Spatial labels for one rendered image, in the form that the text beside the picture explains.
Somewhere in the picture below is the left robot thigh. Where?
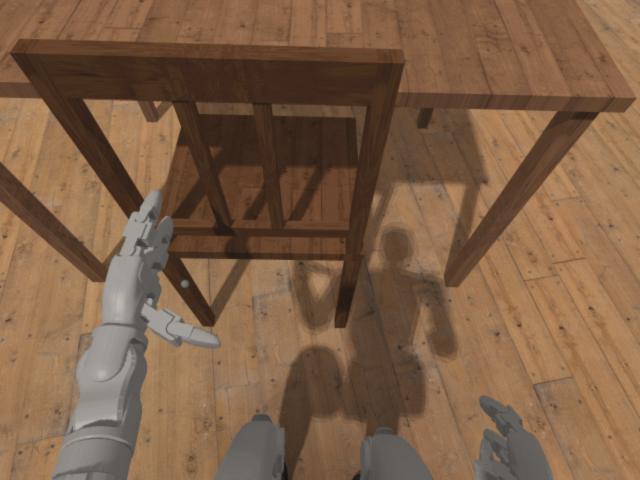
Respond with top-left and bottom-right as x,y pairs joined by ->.
214,421 -> 285,480

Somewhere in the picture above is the right robot thigh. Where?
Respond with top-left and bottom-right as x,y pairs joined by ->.
360,434 -> 434,480

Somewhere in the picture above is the right robot hand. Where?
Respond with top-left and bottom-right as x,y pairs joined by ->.
474,395 -> 554,480

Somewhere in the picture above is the chair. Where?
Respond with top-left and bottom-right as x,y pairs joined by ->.
10,39 -> 405,328

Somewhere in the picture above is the table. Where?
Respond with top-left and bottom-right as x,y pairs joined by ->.
0,0 -> 637,287

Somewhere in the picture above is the left robot forearm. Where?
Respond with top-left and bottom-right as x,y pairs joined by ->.
50,323 -> 149,480

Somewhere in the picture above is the left robot hand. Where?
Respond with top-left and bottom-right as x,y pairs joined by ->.
101,189 -> 221,348

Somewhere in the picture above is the robot thigh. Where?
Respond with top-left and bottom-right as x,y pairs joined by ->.
214,421 -> 285,480
360,434 -> 434,480

